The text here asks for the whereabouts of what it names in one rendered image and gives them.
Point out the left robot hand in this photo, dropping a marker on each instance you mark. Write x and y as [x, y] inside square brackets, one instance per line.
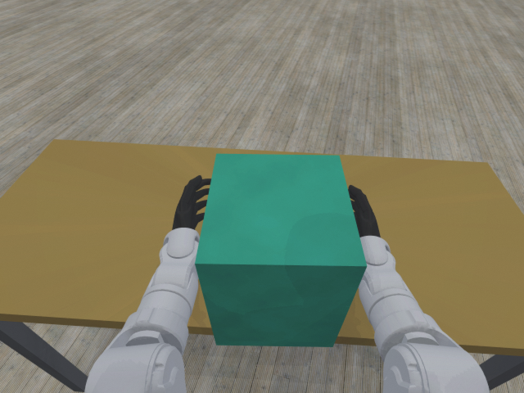
[186, 211]

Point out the robot right upper arm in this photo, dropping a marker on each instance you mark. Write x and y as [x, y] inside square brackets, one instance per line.
[421, 368]

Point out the robot right forearm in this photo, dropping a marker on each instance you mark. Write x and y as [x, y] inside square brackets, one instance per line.
[390, 306]

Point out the right robot hand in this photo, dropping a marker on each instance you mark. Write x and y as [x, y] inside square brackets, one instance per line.
[364, 216]

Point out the robot left forearm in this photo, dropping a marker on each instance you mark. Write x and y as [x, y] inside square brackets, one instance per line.
[168, 301]

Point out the carton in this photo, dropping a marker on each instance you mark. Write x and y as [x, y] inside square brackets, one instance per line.
[279, 258]

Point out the table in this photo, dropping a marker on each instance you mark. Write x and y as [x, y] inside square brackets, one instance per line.
[82, 228]

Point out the robot left upper arm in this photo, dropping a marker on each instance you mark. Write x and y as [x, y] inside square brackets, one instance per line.
[150, 368]

